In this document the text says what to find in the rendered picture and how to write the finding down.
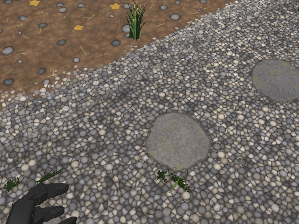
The robot left hand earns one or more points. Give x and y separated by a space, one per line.
26 211

